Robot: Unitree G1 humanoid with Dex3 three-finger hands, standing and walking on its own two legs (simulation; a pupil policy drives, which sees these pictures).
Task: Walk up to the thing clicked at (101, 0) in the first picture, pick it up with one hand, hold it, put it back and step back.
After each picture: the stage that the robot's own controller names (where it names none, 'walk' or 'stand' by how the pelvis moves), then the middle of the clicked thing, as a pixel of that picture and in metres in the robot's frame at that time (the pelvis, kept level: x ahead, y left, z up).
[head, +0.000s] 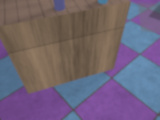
stand; out of the picture +1.08 -0.11 +0.03
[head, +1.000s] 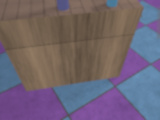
rise first; out of the picture +0.97 -0.11 +0.05
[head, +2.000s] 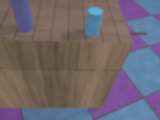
rise first; (93, 22) +0.64 +0.00 +0.06
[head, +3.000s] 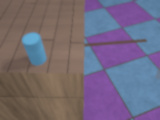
stand; (35, 49) +0.47 +0.22 +0.05
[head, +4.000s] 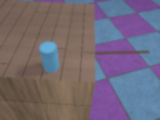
stand; (49, 57) +0.47 +0.17 +0.03
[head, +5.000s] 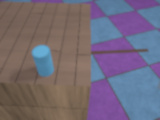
stand; (43, 61) +0.45 +0.18 +0.03
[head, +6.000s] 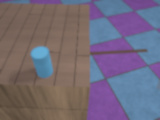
stand; (42, 62) +0.44 +0.19 +0.03
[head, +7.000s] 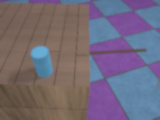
stand; (42, 62) +0.44 +0.19 +0.03
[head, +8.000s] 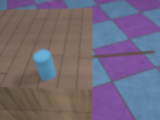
rise first; (45, 65) +0.43 +0.20 +0.03
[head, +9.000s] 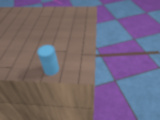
go down; (49, 60) +0.46 +0.20 +0.03
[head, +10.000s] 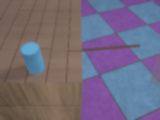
go down; (33, 59) +0.46 +0.20 +0.04
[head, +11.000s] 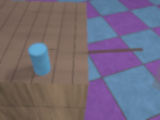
go down; (40, 59) +0.45 +0.18 +0.04
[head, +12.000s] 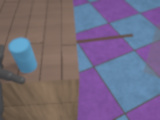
close in; (24, 56) +0.44 +0.21 +0.06
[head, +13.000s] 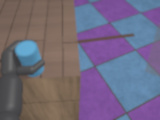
close; (30, 59) +0.42 +0.18 +0.07
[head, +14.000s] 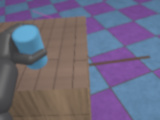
lift; (31, 48) +0.35 +0.16 +0.23
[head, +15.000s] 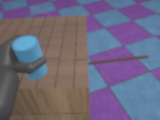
hold; (31, 58) +0.34 +0.17 +0.20
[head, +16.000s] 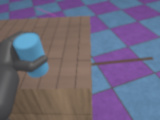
hold; (32, 56) +0.33 +0.17 +0.21
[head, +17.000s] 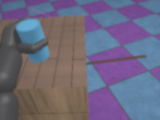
crouch; (34, 41) +0.39 +0.16 +0.22
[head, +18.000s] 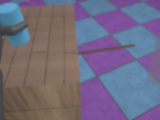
lower; (14, 25) +0.47 +0.21 +0.21
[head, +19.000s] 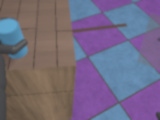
lower; (12, 39) +0.47 +0.22 +0.09
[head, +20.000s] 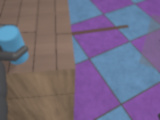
lower; (13, 46) +0.45 +0.21 +0.09
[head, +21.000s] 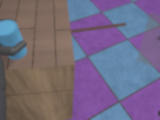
lower; (11, 41) +0.47 +0.21 +0.09
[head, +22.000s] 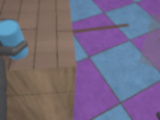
lower; (13, 41) +0.47 +0.21 +0.09
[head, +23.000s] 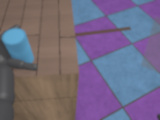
withdraw; (19, 48) +0.44 +0.20 +0.08
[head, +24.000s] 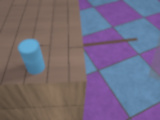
sink last; (32, 57) +0.43 +0.19 +0.07
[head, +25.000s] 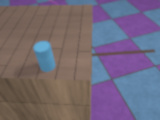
stand; (45, 56) +0.47 +0.21 +0.05
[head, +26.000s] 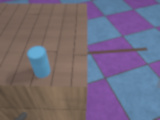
stand; (39, 62) +0.44 +0.20 +0.03
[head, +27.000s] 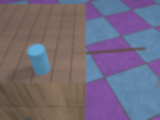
stand; (39, 60) +0.45 +0.21 +0.03
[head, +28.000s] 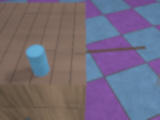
stand; (38, 61) +0.44 +0.21 +0.03
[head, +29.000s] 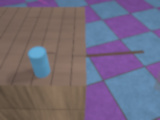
walk; (40, 62) +0.45 +0.20 +0.03
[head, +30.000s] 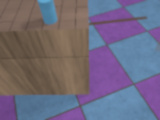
walk; (48, 10) +0.69 +0.20 +0.05
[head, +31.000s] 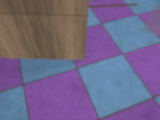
walk; out of the picture +1.07 +0.18 +0.06
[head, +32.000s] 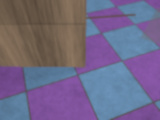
stand; out of the picture +1.11 +0.20 +0.05
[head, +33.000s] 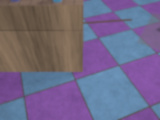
stand; out of the picture +1.10 +0.22 +0.03
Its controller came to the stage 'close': yes
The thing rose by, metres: 0.21
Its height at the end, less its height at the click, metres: +0.00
